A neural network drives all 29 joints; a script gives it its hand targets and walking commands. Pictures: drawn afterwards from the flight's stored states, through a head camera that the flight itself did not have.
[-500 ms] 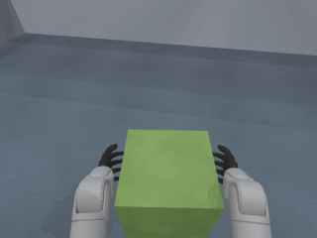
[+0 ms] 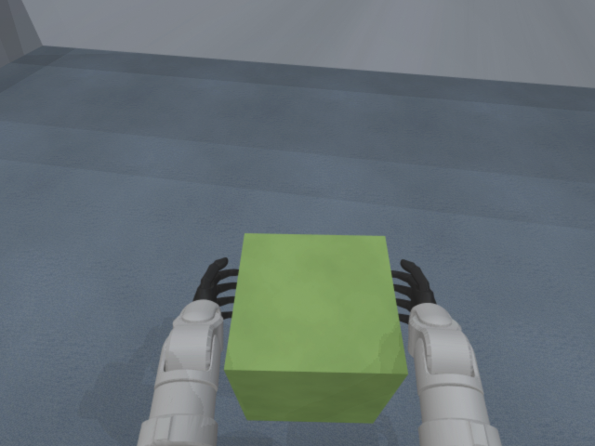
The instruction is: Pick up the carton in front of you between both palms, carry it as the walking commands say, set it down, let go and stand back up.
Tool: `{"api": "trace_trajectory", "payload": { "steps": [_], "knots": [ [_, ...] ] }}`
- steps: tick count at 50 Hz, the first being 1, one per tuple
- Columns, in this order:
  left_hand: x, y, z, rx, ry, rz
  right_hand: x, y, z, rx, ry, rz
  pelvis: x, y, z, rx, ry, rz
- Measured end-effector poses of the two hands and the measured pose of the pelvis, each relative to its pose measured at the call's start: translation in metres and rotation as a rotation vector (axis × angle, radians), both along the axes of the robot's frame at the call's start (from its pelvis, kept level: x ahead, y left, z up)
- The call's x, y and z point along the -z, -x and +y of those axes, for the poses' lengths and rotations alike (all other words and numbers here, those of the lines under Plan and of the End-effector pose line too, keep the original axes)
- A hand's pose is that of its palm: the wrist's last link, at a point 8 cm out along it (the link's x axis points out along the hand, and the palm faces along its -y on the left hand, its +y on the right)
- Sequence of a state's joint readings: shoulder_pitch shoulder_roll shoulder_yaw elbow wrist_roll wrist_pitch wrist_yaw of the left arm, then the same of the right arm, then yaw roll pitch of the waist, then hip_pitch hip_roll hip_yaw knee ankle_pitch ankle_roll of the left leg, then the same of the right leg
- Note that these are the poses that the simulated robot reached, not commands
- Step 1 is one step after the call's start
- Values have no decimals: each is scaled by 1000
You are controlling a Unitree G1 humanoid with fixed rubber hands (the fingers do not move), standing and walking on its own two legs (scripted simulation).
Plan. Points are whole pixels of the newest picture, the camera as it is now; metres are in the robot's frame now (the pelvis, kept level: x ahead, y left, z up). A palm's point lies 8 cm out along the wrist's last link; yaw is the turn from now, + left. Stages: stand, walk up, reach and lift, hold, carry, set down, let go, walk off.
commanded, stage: carry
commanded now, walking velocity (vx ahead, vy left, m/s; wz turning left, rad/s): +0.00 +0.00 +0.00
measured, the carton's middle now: (312, 333) +0.31 +0.00 -0.05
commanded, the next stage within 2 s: hold in 0.20 s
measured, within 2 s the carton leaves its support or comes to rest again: neither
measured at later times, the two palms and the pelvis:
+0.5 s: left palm (187, 333) +0.25 +0.16 +0.05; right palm (414, 319) +0.28 -0.13 +0.05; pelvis -0.02 -0.01 +0.01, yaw +4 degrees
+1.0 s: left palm (191, 327) +0.25 +0.16 +0.06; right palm (419, 311) +0.28 -0.14 +0.06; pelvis -0.02 -0.02 +0.01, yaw +5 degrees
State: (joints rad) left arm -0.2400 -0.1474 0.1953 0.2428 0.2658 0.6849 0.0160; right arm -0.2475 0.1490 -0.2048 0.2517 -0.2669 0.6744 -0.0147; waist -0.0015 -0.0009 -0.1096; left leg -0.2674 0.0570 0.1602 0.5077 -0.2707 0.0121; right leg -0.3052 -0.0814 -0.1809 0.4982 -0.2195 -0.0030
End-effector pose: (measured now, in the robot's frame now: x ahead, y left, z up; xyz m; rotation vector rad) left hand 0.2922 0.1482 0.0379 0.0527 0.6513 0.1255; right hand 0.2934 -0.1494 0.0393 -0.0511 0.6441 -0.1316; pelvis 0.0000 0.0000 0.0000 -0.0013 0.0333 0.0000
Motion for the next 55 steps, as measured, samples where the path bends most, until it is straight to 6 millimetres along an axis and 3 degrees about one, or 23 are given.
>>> {"api": "trace_trajectory", "payload": {
  "steps": [13,23,30,41,55],
  "knots": [
    [-3,14,3,-1,-5,19,-3,13,2,-9,4,18,-4,3,1,-16,2,-61],
    [-8,39,16,-69,-5,15,-9,17,16,-84,12,16,-8,16,-5,-65,-6,-157],
    [-13,47,13,-79,0,11,-13,21,13,-90,0,11,-6,24,-11,-83,-9,-183],
    [-18,47,9,-92,9,3,-17,20,8,-92,-19,4,-5,27,-18,-92,-11,-194],
    [-17,30,10,-96,8,12,-17,3,10,-89,-16,13,-7,11,-16,-92,-10,-173]
  ]
}}
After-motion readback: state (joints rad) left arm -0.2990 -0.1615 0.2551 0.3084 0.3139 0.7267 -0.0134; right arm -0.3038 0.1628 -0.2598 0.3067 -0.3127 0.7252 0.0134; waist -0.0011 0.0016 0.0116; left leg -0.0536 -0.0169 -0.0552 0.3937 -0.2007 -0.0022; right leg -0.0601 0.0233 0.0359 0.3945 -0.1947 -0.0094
